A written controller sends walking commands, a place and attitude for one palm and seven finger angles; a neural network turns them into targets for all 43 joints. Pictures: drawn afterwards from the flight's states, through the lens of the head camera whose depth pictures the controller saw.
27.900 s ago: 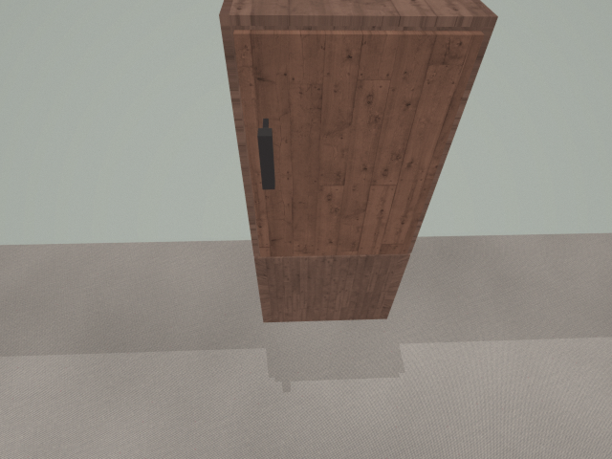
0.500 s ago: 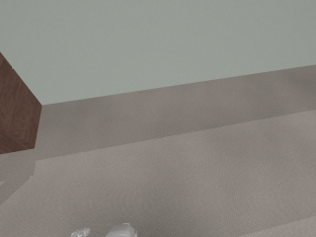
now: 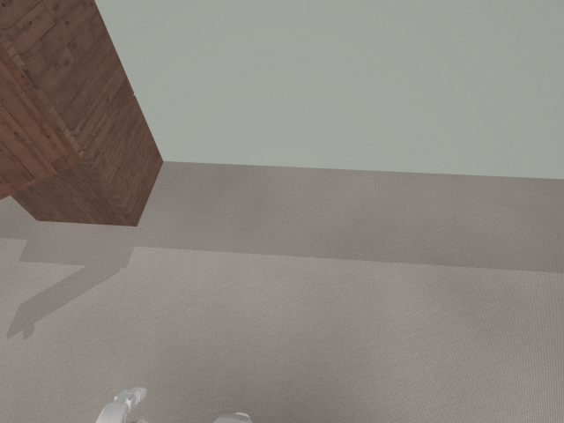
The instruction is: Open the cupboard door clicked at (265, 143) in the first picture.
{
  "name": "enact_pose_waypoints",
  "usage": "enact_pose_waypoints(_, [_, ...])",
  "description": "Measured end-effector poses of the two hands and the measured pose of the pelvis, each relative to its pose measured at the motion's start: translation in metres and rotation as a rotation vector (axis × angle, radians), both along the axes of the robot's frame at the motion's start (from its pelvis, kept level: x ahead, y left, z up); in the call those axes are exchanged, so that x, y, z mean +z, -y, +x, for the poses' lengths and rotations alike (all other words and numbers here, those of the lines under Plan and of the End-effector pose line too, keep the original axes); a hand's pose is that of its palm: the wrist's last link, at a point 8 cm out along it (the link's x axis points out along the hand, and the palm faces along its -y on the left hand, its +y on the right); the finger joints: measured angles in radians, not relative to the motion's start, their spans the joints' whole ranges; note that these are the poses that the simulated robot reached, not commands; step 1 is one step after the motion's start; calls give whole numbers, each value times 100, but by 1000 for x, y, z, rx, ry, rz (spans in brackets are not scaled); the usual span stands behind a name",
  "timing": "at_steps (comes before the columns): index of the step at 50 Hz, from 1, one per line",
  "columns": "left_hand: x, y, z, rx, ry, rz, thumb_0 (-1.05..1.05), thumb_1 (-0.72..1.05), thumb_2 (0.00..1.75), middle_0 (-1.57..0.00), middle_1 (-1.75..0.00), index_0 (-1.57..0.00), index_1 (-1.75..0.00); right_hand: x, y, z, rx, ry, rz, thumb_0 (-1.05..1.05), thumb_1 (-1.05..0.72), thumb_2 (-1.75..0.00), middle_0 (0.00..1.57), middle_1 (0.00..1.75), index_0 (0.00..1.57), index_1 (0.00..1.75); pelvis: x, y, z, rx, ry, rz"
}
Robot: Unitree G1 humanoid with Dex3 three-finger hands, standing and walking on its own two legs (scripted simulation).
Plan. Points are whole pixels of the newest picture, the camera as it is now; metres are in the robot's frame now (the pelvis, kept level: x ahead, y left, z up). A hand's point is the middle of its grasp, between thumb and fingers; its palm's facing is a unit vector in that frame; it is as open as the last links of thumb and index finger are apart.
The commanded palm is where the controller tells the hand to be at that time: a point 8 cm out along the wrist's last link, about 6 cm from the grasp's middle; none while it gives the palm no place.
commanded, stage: turn to face it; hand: left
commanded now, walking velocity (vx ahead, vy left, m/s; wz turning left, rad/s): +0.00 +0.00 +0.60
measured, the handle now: out of the picture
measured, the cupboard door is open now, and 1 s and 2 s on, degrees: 44 44 44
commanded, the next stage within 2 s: take the last steps up to it in 0.96 s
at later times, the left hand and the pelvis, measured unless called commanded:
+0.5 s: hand out of the picture -0.02 +0.23 -0.17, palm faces +0.37 -0.89 -0.25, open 7.4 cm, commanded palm none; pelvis +0.00 +0.01 +0.00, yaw +20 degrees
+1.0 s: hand out of the picture -0.02 +0.16 -0.15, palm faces +0.56 -0.80 -0.23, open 7.4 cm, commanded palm none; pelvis +0.03 -0.03 +0.01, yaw +35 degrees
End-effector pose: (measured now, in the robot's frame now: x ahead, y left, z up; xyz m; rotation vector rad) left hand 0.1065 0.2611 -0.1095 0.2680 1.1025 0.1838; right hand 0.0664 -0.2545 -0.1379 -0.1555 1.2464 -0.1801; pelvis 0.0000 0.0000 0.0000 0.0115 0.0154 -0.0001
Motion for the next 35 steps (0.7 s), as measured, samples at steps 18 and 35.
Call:
enact_pose_waypoints(18, [-22,15,-121,323,-129,-102,1,91,90,-21,-30,-20,-30,20,-28,96,319,17,-31,0,-91,-90,20,30,20,30,6,3,3,281,0,14])
enact_pose_waypoints(35, [-5,-11,-119,478,-43,-51,1,91,90,-20,-30,-20,-30,20,-55,121,489,12,-30,0,-90,-90,20,30,20,30,11,7,14,452,4,-19])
